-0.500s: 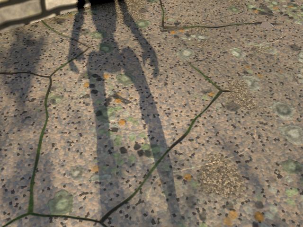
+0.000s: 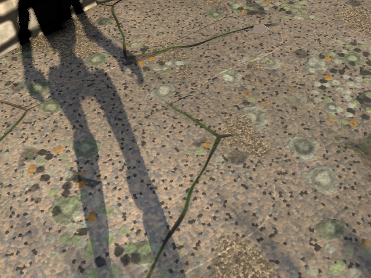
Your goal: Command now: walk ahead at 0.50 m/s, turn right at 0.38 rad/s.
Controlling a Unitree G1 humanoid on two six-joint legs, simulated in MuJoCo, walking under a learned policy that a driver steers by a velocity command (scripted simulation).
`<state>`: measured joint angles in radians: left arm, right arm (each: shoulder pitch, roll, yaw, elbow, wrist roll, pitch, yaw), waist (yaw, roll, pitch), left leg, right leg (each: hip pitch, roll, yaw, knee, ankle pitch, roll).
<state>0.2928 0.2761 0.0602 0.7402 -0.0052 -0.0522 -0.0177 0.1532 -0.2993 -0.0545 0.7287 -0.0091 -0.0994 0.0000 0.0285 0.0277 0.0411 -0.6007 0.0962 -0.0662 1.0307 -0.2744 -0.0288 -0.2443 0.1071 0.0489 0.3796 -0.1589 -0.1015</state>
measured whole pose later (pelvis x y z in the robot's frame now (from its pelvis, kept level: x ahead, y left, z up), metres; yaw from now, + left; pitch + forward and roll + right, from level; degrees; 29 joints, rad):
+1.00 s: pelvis +0.57 -0.02 +0.00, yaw +0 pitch +1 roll -1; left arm 0.23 0.25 0.06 0.77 0.01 -0.09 -0.02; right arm 0.28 -0.31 -0.06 0.84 0.03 -0.05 0.00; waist 0.01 0.05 0.03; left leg -0.52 0.07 -0.06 1.13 -0.31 0.01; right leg -0.24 0.03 -0.11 0.38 -0.17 -0.05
